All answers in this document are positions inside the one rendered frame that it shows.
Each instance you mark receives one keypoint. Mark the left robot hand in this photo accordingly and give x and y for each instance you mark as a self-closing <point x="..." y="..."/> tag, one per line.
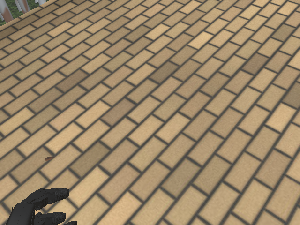
<point x="24" y="213"/>

